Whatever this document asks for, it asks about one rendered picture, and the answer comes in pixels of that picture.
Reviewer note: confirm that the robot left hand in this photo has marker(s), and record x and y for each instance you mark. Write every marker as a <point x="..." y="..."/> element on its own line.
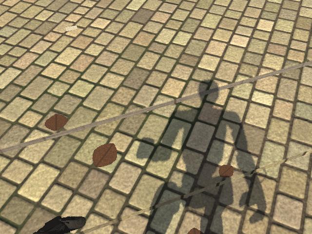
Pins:
<point x="61" y="225"/>

